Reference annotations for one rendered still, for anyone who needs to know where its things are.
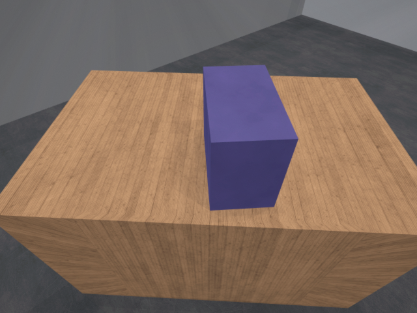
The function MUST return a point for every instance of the pedestal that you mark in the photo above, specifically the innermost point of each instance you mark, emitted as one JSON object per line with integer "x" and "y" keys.
{"x": 114, "y": 197}

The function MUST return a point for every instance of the carton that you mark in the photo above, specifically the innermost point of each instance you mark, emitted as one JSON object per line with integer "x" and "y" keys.
{"x": 249, "y": 138}

